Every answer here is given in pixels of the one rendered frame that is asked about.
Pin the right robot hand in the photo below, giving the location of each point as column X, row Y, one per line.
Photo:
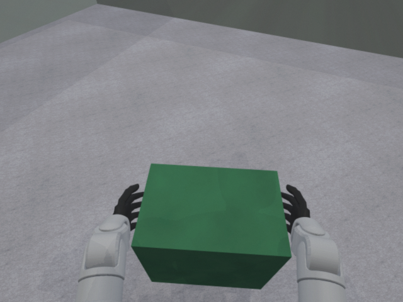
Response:
column 298, row 208

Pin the robot left forearm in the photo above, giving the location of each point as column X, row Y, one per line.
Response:
column 103, row 263

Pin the carton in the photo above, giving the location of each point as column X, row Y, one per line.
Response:
column 211, row 226

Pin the left robot hand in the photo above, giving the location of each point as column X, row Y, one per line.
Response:
column 125, row 205

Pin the robot right forearm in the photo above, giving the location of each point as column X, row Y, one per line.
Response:
column 320, row 273

